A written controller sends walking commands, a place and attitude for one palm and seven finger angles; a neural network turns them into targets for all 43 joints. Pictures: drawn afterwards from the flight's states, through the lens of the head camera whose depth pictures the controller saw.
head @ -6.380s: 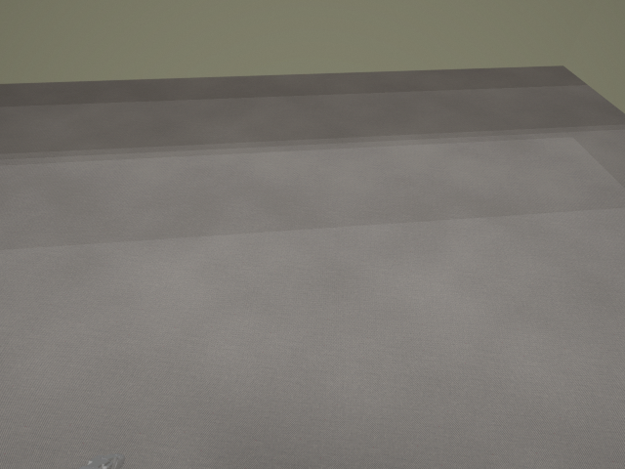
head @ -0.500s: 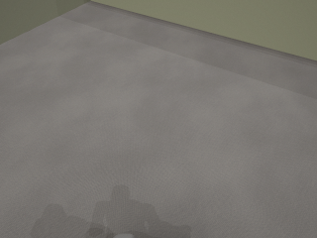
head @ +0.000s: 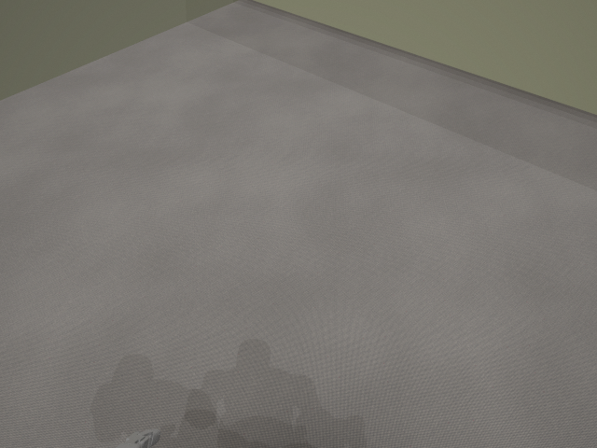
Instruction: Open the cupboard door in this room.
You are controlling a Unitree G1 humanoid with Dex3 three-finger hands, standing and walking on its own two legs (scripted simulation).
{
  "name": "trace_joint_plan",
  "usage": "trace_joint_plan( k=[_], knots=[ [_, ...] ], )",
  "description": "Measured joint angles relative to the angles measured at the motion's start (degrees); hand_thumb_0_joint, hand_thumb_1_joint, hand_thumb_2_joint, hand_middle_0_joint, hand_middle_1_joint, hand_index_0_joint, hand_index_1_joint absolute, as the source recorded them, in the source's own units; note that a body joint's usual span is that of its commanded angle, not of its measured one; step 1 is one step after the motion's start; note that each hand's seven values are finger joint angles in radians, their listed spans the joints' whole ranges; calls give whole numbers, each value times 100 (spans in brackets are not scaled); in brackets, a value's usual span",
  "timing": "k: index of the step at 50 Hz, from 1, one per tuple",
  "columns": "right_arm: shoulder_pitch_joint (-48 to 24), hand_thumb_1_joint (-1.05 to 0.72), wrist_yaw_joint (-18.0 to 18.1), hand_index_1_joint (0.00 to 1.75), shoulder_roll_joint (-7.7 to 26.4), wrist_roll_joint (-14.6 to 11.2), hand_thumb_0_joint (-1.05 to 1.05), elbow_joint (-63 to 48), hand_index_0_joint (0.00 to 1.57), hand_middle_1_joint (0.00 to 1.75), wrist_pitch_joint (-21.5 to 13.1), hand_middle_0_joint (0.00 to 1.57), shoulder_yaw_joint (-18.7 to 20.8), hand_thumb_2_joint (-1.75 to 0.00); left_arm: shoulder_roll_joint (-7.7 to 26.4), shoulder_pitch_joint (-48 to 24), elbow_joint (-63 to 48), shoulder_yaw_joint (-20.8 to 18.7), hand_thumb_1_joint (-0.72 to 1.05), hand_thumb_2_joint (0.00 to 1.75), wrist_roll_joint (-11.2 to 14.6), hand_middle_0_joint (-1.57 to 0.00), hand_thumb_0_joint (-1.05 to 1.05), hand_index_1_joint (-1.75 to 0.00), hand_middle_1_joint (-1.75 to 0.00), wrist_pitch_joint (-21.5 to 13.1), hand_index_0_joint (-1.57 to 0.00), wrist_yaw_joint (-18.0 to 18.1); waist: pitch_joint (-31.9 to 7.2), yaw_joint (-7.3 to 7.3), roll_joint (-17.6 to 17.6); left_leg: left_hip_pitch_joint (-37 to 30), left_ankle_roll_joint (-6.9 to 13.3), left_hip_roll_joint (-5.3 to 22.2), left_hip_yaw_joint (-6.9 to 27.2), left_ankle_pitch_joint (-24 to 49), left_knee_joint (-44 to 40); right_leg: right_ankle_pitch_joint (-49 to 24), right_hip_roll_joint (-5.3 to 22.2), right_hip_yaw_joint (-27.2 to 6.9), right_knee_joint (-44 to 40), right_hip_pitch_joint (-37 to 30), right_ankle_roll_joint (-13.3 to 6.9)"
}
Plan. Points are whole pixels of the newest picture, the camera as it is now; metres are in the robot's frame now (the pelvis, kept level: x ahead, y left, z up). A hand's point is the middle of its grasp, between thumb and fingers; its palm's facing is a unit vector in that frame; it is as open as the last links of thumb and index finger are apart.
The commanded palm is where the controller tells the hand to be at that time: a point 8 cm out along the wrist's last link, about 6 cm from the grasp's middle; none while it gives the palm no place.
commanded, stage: turn or walk to find it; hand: left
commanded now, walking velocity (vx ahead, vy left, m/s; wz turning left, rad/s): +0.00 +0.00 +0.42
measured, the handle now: out of the picture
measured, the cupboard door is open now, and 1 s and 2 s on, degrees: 0 0 0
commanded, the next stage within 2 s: none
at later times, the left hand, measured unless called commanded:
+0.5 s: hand out of the picture -0.06 +0.22 -0.18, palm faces +0.29 -0.92 -0.24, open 7.3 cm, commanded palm none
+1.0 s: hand out of the picture -0.03 +0.18 -0.14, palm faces +0.44 -0.85 -0.28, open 7.3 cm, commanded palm none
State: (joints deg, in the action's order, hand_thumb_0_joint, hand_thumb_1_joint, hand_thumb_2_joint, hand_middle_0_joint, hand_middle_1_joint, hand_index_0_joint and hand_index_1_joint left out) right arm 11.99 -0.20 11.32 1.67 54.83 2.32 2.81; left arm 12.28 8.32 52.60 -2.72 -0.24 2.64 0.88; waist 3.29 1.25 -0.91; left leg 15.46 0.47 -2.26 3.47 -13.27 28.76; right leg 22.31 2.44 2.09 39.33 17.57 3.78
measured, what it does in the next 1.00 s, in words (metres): steps on the spot, turning left: right foot, then left foot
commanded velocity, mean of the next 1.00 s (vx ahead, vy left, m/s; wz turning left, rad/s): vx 0.00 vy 0.00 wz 0.42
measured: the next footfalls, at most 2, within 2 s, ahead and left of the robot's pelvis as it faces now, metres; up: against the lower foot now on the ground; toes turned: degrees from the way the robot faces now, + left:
right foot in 0.04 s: +0.03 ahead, -0.12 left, +0.00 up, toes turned -2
left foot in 0.48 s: -0.02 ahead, +0.13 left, +0.00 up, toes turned +19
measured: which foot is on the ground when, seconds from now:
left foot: down 0.00-0.04, up 0.06-0.46, down 0.48-0.90, up 0.92-1.00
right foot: up 0.00-0.02, down 0.04-0.48, up 0.50-0.88, down 0.90-1.00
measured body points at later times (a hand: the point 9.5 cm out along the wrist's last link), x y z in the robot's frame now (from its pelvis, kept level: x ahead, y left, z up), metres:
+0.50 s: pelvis -0.02 +0.01 -0.01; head +0.01 +0.03 +0.44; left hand -0.07 +0.26 -0.17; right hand +0.13 -0.22 -0.14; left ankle -0.06 +0.12 -0.74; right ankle -0.01 -0.12 -0.73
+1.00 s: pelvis -0.04 -0.04 +0.00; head -0.01 -0.06 +0.45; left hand -0.06 +0.23 -0.12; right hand +0.11 -0.24 -0.17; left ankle -0.10 +0.09 -0.68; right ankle +0.01 -0.12 -0.74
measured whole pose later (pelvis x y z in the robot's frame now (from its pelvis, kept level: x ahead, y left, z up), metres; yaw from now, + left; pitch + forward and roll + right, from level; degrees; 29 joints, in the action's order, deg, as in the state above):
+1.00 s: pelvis -0.04 -0.04 +0.00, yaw +26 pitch -1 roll +2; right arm 12.6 -0.9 13.9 1.5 55.4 4.7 4.7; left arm 10.0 10.2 51.0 -1.6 -1.0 1.1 1.0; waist 3.3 1.0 -3.2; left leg 25.6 -1.1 -2.4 3.6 -24.5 56.4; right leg 17.0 3.3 6.1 33.1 14.8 -1.6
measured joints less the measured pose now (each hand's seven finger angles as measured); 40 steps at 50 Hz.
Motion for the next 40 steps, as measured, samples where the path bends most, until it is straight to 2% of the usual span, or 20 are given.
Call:
trace_joint_plan(
  k=[1,2,5,8,11,15,20,23,24,25,27,29,31,35,40],
  knots=[
    [38,-91,-6,30,20,-13,0,2,20,30,17,20,19,-89,-20,0,-51,18,91,90,0,-20,0,-30,-30,-47,-20,1,-26,-1,-8,85,-44,-35,38,-40,120,-293,-11,27,-467,-195,-23],
    [65,-91,-17,30,66,-38,1,6,20,30,32,20,46,-89,-64,-2,-79,33,91,90,-21,-20,0,-30,-30,-106,-20,14,-36,-10,-77,202,-85,-32,92,-115,318,-479,-38,77,-718,-291,-137],
    [96,-91,-28,30,188,-33,1,61,20,30,161,20,148,-89,-209,49,-133,101,91,90,-66,-20,0,-30,-30,-175,-20,23,-15,9,-224,758,-133,-67,95,-1155,1854,-421,-17,307,-616,-310,-482],
    [112,-91,-81,30,285,-13,1,117,20,29,225,20,213,-89,-284,175,-112,123,91,90,-75,-20,0,-30,-30,-158,-21,37,-16,8,-222,1195,-206,41,-74,-1003,3294,-499,65,462,-851,-469,-547],
    [140,-91,-103,30,335,-8,1,141,20,29,225,20,230,-89,-304,268,-30,130,91,90,-89,-21,0,-30,-30,-158,-21,46,9,26,-163,1255,-327,231,-186,-811,3668,-576,159,618,-1013,-574,-546],
    [109,-91,-99,30,342,-22,1,201,20,29,255,19,205,-89,-276,374,58,124,91,90,-118,-21,0,-30,-30,-178,-21,33,71,-37,-27,954,-422,408,-309,-1009,3044,-578,312,805,-1047,-606,-520],
    [-121,-91,-80,30,300,-72,1,216,20,29,223,19,114,-89,-137,519,173,80,91,90,-140,-21,0,-30,-30,-177,-21,11,171,-200,126,419,-388,446,-538,-1225,1798,-489,485,1026,-840,-518,-418],
    [-259,-91,-80,30,262,-85,1,114,20,29,128,19,61,-89,6,630,271,19,91,90,-121,-21,0,-30,-30,-121,-21,15,165,-247,216,-30,-307,412,-736,-678,730,-330,601,1162,-502,-387,-293],
    [-285,-91,-86,30,257,-73,1,64,20,29,68,19,51,-89,61,679,290,-8,91,90,-96,-21,0,-30,-30,-82,-21,11,130,-251,237,-140,-166,397,-744,-439,420,-233,645,1183,-271,-273,-239],
    [-343,-91,-84,30,201,-62,1,38,20,29,21,19,43,-89,143,682,324,-40,91,90,-78,-21,0,-30,-30,-22,-21,15,147,-280,350,-97,-52,327,-765,-459,488,158,688,1024,100,-112,-164],
    [-406,-91,-61,30,114,-46,1,-24,20,29,-50,19,-2,-89,253,668,400,-75,91,90,-74,-20,0,-30,-30,124,-21,46,145,-315,430,-62,59,288,-751,-563,581,742,556,604,1031,253,-80],
    [-412,-91,-11,30,59,-32,1,-68,20,29,-81,20,-37,-89,301,619,457,-101,91,90,-68,-20,0,-30,-30,189,-20,34,115,-301,399,-115,89,281,-668,-505,441,684,420,358,1751,536,-36],
    [-405,-91,16,30,22,-30,0,-82,20,29,-94,20,-72,-89,319,555,439,-112,91,90,-63,-20,0,-30,-30,170,-20,3,101,-298,363,-200,88,252,-585,-346,211,444,358,210,2083,703,4],
    [-355,-91,18,30,-18,-34,0,-88,20,29,-99,20,-98,-89,281,414,306,-95,91,90,-49,-20,0,-30,-30,114,-20,-18,70,-270,266,-294,108,187,-424,-104,-111,247,301,49,1950,753,71],
    [-232,-91,-9,30,-19,-6,0,-86,20,30,-47,20,-63,-89,154,177,112,-53,91,90,-30,-20,0,-30,-30,82,-20,-10,55,-140,116,-208,40,127,-180,14,-135,329,177,-20,1110,486,63]
  ],
)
